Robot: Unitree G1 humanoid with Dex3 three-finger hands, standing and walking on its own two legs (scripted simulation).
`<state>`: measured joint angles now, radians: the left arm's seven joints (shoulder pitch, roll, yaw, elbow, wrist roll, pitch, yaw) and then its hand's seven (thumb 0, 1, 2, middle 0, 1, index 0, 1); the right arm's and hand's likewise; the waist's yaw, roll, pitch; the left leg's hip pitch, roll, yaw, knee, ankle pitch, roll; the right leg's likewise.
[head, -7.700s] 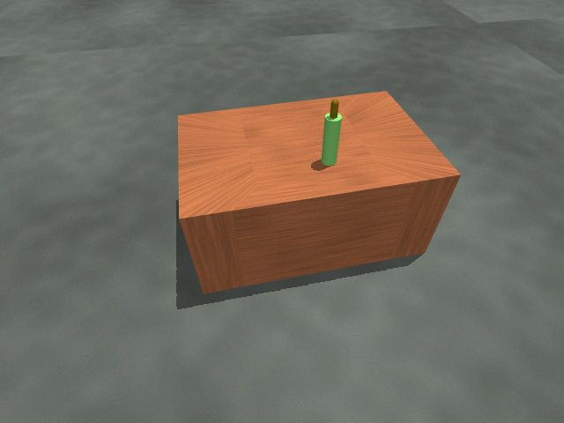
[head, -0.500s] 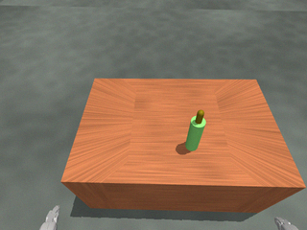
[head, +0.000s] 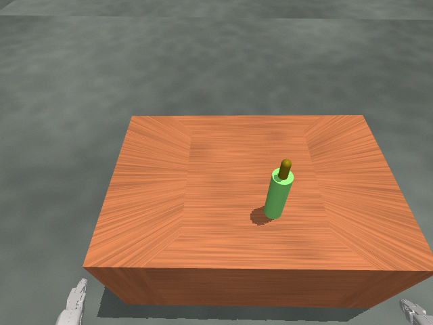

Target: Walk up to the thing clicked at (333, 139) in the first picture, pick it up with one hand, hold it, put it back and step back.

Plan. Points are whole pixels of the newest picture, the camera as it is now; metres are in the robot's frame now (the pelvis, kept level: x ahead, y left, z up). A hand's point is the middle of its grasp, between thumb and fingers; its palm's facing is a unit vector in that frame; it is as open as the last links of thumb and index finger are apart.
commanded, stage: go down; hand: right
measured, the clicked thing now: (279, 189) +0.52 -0.15 -0.16
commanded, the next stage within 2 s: none
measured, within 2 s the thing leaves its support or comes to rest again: neither
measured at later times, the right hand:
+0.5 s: hand out of the picture +0.16 -0.29 -0.08, palm faces +0.12 +0.95 -0.28, open 17.6 cm
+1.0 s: hand (399, 225) +0.33 -0.32 +0.00, palm faces +0.14 +0.98 -0.11, open 17.6 cm
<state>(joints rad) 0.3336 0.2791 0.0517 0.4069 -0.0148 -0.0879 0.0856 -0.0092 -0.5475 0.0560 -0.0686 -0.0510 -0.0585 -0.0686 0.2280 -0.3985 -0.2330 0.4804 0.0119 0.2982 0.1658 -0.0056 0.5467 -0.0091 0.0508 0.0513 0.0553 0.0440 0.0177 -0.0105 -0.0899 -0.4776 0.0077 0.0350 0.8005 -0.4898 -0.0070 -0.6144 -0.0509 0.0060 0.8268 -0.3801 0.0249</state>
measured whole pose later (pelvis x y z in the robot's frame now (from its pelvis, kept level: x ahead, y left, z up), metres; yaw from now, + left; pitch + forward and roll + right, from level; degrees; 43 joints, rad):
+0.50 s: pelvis -0.02 -0.01 -0.01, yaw +0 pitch +9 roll +2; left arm 0.41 0.26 0.03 0.24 -0.02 -0.09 0.12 -0.01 -0.55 0.05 -0.07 -0.05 -0.06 -0.07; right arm 0.28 -0.41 -0.26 0.27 0.05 0.35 0.16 -0.01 0.56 -0.01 0.05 0.05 0.06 0.04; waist 0.02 -0.01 -0.11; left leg -0.53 0.01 0.04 0.87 -0.51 -0.02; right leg -0.68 -0.05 0.02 0.91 -0.40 0.01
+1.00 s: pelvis -0.03 -0.01 -0.01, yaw +2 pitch +11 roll +2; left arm 0.35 0.27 -0.01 0.35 -0.01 -0.14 0.09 -0.01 -0.53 0.05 -0.06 -0.05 -0.06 -0.05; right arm -0.34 -0.58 -0.47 0.86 0.11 0.02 0.36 -0.01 0.58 0.00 0.07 0.04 0.06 0.04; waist 0.08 0.01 -0.07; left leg -0.58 0.00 0.01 0.86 -0.46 -0.02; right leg -0.71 -0.06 -0.01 0.88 -0.36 0.01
